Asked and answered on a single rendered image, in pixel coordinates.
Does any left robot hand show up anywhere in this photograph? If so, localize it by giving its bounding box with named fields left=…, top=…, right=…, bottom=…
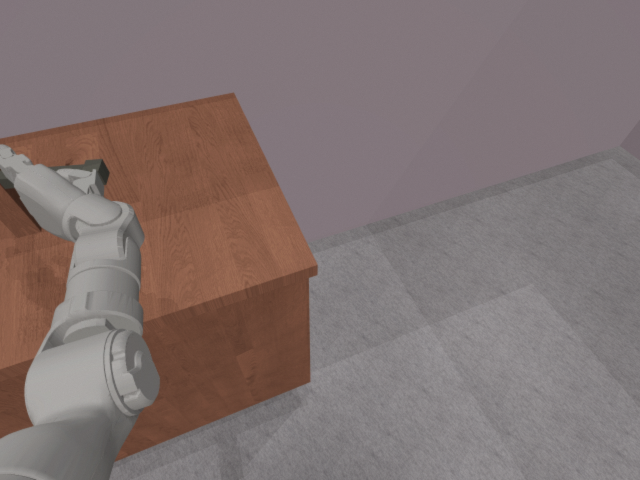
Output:
left=0, top=144, right=104, bottom=241

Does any counter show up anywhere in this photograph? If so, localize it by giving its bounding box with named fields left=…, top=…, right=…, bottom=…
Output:
left=0, top=93, right=318, bottom=462

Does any robot left forearm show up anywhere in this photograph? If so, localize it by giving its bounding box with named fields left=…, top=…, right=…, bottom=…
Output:
left=25, top=194, right=145, bottom=426

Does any robot left upper arm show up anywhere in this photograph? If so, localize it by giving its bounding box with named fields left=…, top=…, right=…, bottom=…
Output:
left=0, top=329, right=160, bottom=480

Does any tap lever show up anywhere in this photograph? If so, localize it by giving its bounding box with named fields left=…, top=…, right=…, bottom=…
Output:
left=0, top=159, right=110, bottom=189

